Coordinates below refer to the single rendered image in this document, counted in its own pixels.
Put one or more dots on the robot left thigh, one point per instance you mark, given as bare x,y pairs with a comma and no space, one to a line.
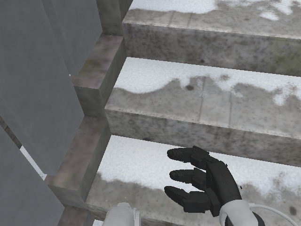
123,216

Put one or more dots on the right robot hand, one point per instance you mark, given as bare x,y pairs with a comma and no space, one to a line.
217,182

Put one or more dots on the robot left shin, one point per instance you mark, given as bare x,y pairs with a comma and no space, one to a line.
123,204

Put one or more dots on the robot right forearm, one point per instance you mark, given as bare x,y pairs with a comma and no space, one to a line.
238,213

